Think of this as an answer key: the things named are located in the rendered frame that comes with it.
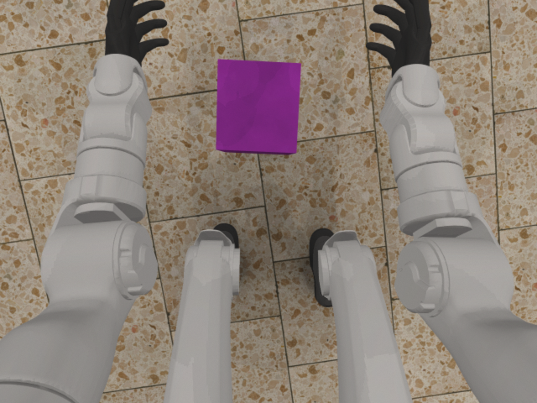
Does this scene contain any carton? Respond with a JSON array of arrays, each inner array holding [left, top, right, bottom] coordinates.
[[216, 59, 301, 155]]

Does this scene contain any robot left thigh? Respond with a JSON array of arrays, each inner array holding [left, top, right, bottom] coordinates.
[[163, 240, 240, 403]]

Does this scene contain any right robot forearm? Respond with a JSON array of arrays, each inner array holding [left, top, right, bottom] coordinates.
[[379, 64, 514, 293]]

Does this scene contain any left robot hand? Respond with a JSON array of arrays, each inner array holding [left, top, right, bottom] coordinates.
[[105, 0, 169, 67]]

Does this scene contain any right robot upper arm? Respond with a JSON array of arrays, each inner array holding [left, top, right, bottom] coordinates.
[[394, 237, 537, 403]]

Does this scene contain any left robot upper arm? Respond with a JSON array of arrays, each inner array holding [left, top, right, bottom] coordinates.
[[0, 220, 158, 403]]

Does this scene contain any left robot forearm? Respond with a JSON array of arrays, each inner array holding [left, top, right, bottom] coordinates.
[[40, 54, 152, 295]]

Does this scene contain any robot left shin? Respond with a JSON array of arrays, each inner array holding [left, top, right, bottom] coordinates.
[[184, 229, 232, 275]]

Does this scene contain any right robot hand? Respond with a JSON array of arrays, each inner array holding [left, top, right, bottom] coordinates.
[[366, 0, 432, 77]]

